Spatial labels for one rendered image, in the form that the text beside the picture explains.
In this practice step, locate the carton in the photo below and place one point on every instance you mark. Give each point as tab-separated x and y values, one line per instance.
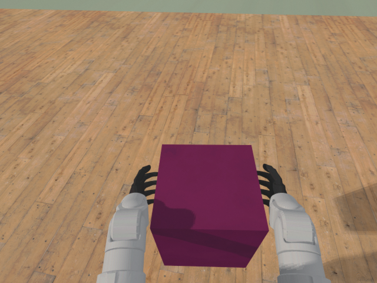
208	208

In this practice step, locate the robot left hand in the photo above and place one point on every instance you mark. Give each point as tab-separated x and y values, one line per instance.
140	185

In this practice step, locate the right robot forearm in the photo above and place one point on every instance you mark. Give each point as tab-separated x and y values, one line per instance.
296	241

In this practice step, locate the robot right hand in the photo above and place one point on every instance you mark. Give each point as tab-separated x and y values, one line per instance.
275	184

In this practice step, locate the left robot forearm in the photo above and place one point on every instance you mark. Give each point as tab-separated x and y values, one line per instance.
125	245

